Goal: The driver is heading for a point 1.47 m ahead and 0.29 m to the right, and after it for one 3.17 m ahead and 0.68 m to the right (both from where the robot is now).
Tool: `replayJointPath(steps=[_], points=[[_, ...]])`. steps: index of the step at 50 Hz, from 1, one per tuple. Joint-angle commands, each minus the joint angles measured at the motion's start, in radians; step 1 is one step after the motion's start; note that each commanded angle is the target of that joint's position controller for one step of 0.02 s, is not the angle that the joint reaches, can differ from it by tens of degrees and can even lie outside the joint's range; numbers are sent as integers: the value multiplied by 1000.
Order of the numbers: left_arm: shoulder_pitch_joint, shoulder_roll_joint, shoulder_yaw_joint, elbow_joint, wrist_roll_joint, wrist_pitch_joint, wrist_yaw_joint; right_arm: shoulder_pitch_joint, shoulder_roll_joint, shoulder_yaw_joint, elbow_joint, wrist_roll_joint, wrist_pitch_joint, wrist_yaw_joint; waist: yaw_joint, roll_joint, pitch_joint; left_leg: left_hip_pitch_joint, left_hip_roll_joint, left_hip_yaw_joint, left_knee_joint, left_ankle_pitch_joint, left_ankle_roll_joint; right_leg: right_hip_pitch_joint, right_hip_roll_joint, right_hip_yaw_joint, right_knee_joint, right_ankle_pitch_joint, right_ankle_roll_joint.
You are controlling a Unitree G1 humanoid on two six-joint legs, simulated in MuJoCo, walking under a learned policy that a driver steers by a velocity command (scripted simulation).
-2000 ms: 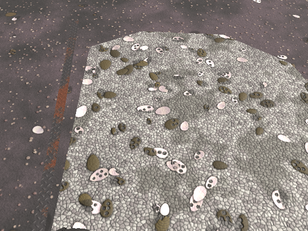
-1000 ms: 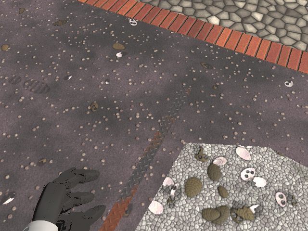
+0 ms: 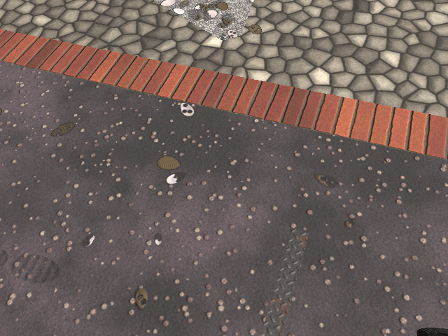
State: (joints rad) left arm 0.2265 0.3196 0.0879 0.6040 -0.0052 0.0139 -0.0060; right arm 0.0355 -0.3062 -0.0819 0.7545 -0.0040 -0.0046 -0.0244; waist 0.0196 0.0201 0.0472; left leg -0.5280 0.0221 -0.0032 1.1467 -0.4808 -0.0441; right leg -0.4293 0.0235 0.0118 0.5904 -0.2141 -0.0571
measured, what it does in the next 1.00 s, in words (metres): walks ahead, turning right: left foot, then right foot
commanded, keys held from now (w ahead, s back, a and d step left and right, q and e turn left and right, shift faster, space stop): e+shift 0.28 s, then shift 0.24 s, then w+shift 0.48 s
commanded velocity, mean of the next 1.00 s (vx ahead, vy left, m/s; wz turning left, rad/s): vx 0.28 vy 0.00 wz -0.49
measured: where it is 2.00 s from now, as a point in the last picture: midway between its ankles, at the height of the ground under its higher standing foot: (368, 174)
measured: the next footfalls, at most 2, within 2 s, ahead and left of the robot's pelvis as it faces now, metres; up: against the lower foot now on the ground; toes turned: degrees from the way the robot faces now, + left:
left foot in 0.32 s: +0.15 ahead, +0.12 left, +0.00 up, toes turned -26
right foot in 0.70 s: -0.02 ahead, -0.09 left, +0.00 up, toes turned -25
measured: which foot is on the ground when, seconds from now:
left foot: up 0.00-0.30, down 0.32-0.68, up 0.70-1.00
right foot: down 0.00-0.32, up 0.34-0.68, down 0.70-1.00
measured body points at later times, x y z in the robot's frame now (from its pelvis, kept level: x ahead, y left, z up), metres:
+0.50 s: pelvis +0.04 +0.04 +0.01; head +0.08 +0.05 +0.46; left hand +0.32 +0.23 -0.07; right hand +0.04 -0.28 -0.08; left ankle +0.11 +0.14 -0.73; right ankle -0.04 -0.08 -0.64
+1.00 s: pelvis +0.16 -0.05 +0.00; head +0.18 -0.07 +0.45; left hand +0.24 +0.23 -0.12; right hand +0.25 -0.36 -0.09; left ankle +0.37 -0.01 -0.69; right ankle -0.06 -0.07 -0.73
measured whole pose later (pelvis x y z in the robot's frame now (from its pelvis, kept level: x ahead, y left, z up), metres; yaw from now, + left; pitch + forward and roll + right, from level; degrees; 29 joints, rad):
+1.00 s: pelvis +0.16 -0.05 +0.00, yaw -28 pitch +3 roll +0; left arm 0.55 0.28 0.04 0.82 0.02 -0.07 -0.02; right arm 0.07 -0.30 -0.05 0.68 -0.04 0.00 0.09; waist 0.09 0.03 -0.02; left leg -0.70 0.07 0.06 0.75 -0.07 0.02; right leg 0.18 0.01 0.04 0.11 -0.34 -0.02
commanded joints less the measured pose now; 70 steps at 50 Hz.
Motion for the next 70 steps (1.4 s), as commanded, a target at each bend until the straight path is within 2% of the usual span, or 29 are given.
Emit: replayJointPath(steps=[1, 6, 15, 16, 17, 18, 19, 22, 26, 30, 33, 34, 35, 36, 37, 38, 39, 43, 50, 53, 54, 55, 56, 57, 58, 59, 62, 66, 70], points=[[-63, 158, 46, -113, -10, -5, 33, -16, -103, -28, -74, -9, -16, -10, -45, -126, -201, -144, -12, -104, -28, 100, 10, 270, -223, 370, -221, 357, -171], [-43, 181, 61, -131, -12, 15, 59, -29, -45, -5, -57, 8, -18, 3, -25, -127, -223, -51, -83, -126, -314, 167, -21, 261, -174, 412, -203, 265, -153], [-110, 154, 54, -168, -22, 38, 44, 91, -112, -40, -25, 13, -36, 25, -53, -184, -187, 296, -47, -127, -766, 325, 34, 122, -63, 517, -113, 56, -67], [-51, 91, 34, -162, -13, 41, 40, 105, -167, -53, -29, -2, -29, 21, -20, -38, -226, 427, 140, -281, -808, 339, 105, 23, 18, 417, 51, -216, -24], [-41, 83, 29, -187, -17, 32, 36, 87, -220, -60, -29, -35, -16, 17, 24, 269, -164, 411, 308, -542, -884, 454, 269, -157, 164, 194, 280, -417, 34], [-15, 172, 51, -167, 4, 15, 30, 43, -167, -49, -67, -43, -23, 14, 25, 230, -147, 360, 376, -613, -881, 455, 341, -194, 83, 199, 503, -394, 76], [-5, 204, 62, -132, -1, 14, 25, -5, -115, -33, -90, -28, -21, 6, 30, 144, -131, 328, 322, -488, -853, 443, 315, -175, 61, 190, 586, -324, 91], [-14, 119, 32, -105, 0, 25, 25, 3, -96, -16, -89, 3, -5, -8, 5, 58, -83, 323, 200, -309, -833, 466, 258, -186, 55, 141, 669, -218, 125], [-80, 62, -2, -124, -5, 15, 26, 88, -116, -18, -67, -4, 9, -8, -45, 134, -123, 429, 177, -225, -807, 558, 268, -136, 22, 78, 428, -234, 140], [-33, 70, -12, -96, -20, 0, 6, 148, -181, -33, -58, 29, 8, 8, -63, 243, -124, 280, 195, -260, -926, -79, 251, 107, 11, -50, 124, -286, 88], [70, 48, -13, -18, -18, -29, 3, 157, -157, -22, -51, 41, -3, 14, 0, 134, -39, 110, 174, -219, -869, -141, 213, 339, 27, -101, -194, -89, 3], [153, 43, -13, 17, -19, -39, 5, 136, -106, -6, -61, 32, -16, 17, 42, 72, -41, -12, 138, -174, -754, -104, 172, 487, -11, -43, -226, -96, -20], [280, 82, -4, 42, -14, -50, 14, 76, -3, 26, -97, 17, -38, 32, 96, -114, -77, -224, 46, -54, -405, -45, 94, 662, -211, 246, -310, -274, -68], [287, 202, 25, 25, -4, -62, 4, 13, -5, 25, -168, 29, -77, 43, 90, -218, -12, -521, -2, 14, -228, -16, 72, 678, -414, 606, -374, -489, -203], [289, 198, 31, 33, 5, -84, 3, -61, -50, 18, -200, 58, -103, 40, 111, -178, 28, -601, 60, -69, -95, 31, 79, 592, -468, 733, -451, -649, -277], [244, 164, 13, 34, 63, -70, -3, -85, -85, 4, -184, -67, -63, 57, 94, -140, 64, -575, 71, -33, -99, 136, 69, 556, -391, 607, -475, -615, -206], [198, 127, 2, 32, 57, -71, -8, -31, -93, -3, -159, -75, -48, 70, 58, -143, 79, -507, 75, -26, -113, 203, 54, 499, -316, 489, -478, -490, -164], [208, 85, -17, 78, 26, -93, -13, 22, -76, 1, -129, -42, -11, 103, 20, -150, 70, -346, 67, 22, -137, 342, 25, 390, -205, 266, -538, -231, -139], [278, 119, -9, 176, 24, -107, -2, -148, -48, 28, -195, -31, -13, 115, 51, -134, 118, -164, 38, 94, -468, 401, 102, 464, -258, 124, -589, 155, -120], [278, 170, -4, 223, 32, -101, 6, 15, -76, 15, -166, -32, -13, 80, -42, -165, -11, 135, -78, 157, -505, 231, 171, 515, -264, 34, -300, 922, -91], [257, 188, 1, 233, 34, -93, 10, 227, -105, 0, -105, -31, -19, 61, -148, -152, -122, 392, -119, 165, -531, 213, 192, 441, -243, -7, -55, 1048, -74], [228, 166, -7, 218, 38, -94, 15, 451, -171, -24, -42, -45, -28, 42, -250, -89, -241, 729, -9, 32, -529, 121, 210, 191, -194, -22, 278, 814, -60], [281, 1, -48, 157, 9, -105, -3, 535, -311, -54, -24, -67, -38, 34, -194, 276, -391, 960, 296, -509, -710, -431, 279, -152, -5, -7, 696, 20, -27], [206, 48, -40, 156, 19, -120, -6, 493, -257, -37, -28, -45, -47, 44, -191, 218, -383, 876, 337, -847, -924, -546, 260, -249, 55, 170, 803, -228, -66], [107, 82, -26, 131, 14, -118, -9, 386, -203, -26, -14, -45, -45, 42, -131, 119, -171, 736, 318, -703, -913, -414, 239, -343, -9, 142, 839, -135, -76], [95, 78, -36, 136, 18, -121, -15, 339, -154, -17, -15, -40, -51, 43, -94, 22, -102, 600, 292, -557, -915, -245, 244, -308, -68, 109, 775, -49, -75], [124, 21, -54, 157, 55, -83, -38, 271, -73, 12, 4, -26, -71, 44, 13, 64, -23, 329, 186, -335, -998, -115, 229, -187, -140, 79, 658, -28, -32], [-75, 14, -66, 92, 49, -61, -51, 350, -76, 12, 54, -6, -105, 50, 1, 27, 116, 291, 151, -196, -1132, 54, 257, -360, -181, 17, 497, 127, 16], [-252, -8, -85, 39, 35, -76, -68, 414, -78, 16, 81, 12, -127, 50, -35, -10, 133, 290, 99, -30, -1207, 385, 231, -207, -140, -74, 143, 378, 6]])
Velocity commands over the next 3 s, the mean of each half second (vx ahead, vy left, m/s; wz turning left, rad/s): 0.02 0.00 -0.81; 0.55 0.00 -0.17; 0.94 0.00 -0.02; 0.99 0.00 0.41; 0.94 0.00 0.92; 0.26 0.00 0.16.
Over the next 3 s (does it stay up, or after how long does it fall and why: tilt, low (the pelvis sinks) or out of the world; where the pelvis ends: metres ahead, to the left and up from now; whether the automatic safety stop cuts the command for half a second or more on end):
stays up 1.74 -0.53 -0.15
